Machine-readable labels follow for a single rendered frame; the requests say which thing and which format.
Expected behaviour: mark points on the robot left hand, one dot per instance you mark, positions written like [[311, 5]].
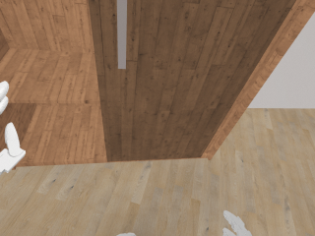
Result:
[[11, 156]]

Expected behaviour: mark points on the robot right hand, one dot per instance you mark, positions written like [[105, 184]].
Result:
[[237, 225]]

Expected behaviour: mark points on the handle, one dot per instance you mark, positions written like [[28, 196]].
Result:
[[121, 33]]

